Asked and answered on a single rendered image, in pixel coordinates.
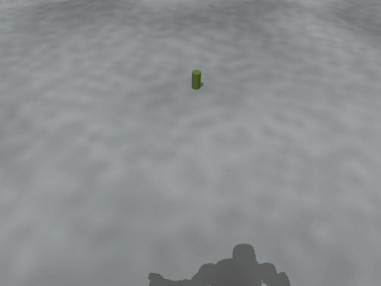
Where can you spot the can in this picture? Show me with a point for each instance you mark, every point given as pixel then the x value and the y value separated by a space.
pixel 196 79

